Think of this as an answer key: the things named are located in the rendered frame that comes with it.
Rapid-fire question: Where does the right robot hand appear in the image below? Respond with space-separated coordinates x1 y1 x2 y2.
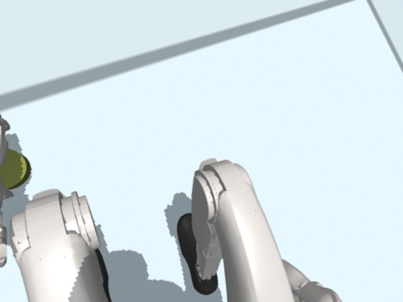
282 259 311 302

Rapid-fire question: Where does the left robot hand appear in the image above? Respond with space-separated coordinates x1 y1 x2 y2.
0 115 14 199

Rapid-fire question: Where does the left robot foot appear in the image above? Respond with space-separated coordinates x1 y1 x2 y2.
95 249 111 302

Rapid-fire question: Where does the tin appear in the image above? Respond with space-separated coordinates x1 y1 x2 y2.
0 149 31 190

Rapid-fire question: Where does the right robot foot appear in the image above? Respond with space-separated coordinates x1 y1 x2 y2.
177 213 218 295

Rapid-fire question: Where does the right robot arm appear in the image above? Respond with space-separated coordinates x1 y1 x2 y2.
299 281 342 302

